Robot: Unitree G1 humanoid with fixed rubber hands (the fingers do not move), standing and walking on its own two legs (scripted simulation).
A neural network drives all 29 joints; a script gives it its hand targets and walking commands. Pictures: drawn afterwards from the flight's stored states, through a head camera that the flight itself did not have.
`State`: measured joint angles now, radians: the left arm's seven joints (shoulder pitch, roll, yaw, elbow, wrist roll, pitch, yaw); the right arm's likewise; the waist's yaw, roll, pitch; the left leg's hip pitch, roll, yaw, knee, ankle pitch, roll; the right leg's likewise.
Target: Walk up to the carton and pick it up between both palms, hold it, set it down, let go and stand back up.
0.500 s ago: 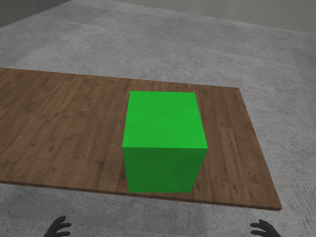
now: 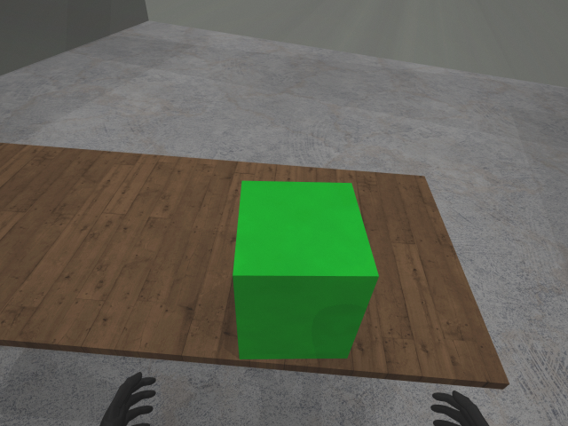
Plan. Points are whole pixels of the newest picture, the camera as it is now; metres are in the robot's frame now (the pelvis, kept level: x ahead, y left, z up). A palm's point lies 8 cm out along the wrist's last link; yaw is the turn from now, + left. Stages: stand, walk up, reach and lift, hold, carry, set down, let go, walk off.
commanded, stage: reach and lift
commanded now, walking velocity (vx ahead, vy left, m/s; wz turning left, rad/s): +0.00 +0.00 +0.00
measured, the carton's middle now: (295, 271) +0.41 +0.00 -0.02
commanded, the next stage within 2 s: none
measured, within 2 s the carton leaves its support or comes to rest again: neither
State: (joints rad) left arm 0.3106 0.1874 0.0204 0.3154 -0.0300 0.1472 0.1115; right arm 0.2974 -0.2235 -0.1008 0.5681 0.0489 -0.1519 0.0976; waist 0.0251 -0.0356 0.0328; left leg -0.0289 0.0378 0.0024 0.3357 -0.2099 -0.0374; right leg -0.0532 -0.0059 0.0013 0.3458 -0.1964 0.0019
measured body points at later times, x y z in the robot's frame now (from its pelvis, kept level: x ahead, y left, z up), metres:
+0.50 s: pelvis +0.02 -0.02 +0.00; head +0.00 -0.01 +0.45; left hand +0.18 +0.19 -0.03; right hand +0.20 -0.24 -0.03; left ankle -0.01 +0.14 -0.75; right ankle +0.00 -0.12 -0.75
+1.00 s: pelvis +0.00 -0.01 +0.00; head -0.01 +0.00 +0.45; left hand +0.22 +0.19 +0.00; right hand +0.23 -0.23 +0.00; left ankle -0.01 +0.14 -0.75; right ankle +0.00 -0.12 -0.75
